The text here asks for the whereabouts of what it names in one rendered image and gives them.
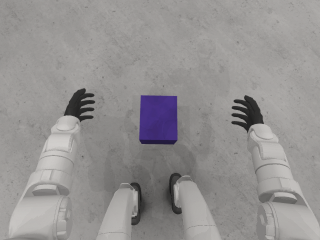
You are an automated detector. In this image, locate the robot left hand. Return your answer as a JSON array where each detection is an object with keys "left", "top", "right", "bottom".
[{"left": 64, "top": 88, "right": 95, "bottom": 122}]

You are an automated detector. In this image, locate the left robot forearm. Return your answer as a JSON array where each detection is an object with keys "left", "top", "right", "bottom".
[{"left": 8, "top": 115, "right": 81, "bottom": 239}]

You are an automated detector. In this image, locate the left robot shin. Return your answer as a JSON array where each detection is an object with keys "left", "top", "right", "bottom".
[{"left": 114, "top": 183, "right": 137, "bottom": 217}]

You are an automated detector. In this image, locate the right robot thigh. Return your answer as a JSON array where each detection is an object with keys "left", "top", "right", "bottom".
[{"left": 173, "top": 180, "right": 222, "bottom": 240}]

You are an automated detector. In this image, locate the left robot upper arm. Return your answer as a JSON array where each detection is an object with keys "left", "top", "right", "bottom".
[{"left": 3, "top": 194, "right": 73, "bottom": 240}]

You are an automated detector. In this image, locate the robot right hand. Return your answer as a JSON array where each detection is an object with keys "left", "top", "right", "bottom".
[{"left": 231, "top": 95, "right": 264, "bottom": 133}]

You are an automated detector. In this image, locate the right robot upper arm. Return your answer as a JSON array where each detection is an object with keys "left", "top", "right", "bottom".
[{"left": 256, "top": 201, "right": 320, "bottom": 240}]

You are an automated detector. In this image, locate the right robot forearm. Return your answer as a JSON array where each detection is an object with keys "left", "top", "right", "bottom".
[{"left": 247, "top": 123, "right": 320, "bottom": 237}]

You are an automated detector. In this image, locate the carton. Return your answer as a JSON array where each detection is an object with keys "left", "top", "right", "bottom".
[{"left": 139, "top": 95, "right": 178, "bottom": 145}]

